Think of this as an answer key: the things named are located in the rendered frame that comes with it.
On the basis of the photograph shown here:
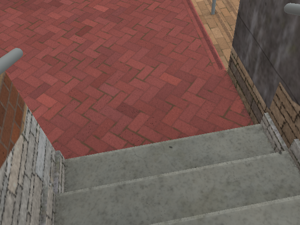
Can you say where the stairs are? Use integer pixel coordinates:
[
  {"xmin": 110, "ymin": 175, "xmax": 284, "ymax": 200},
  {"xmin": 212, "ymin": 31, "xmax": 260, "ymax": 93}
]
[
  {"xmin": 191, "ymin": 0, "xmax": 240, "ymax": 71},
  {"xmin": 54, "ymin": 124, "xmax": 300, "ymax": 225}
]

